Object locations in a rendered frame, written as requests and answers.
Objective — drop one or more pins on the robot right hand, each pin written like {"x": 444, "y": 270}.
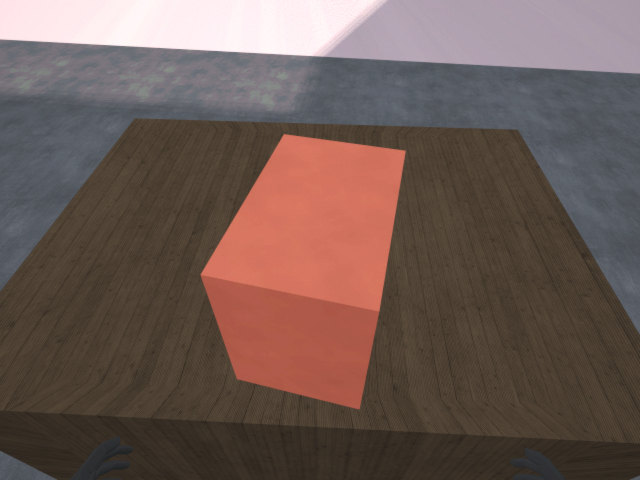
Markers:
{"x": 538, "y": 463}

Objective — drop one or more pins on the robot left hand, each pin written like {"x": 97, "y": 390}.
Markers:
{"x": 94, "y": 467}

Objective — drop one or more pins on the pedestal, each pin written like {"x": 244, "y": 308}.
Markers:
{"x": 497, "y": 329}

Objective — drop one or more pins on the carton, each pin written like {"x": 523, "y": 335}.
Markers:
{"x": 296, "y": 282}

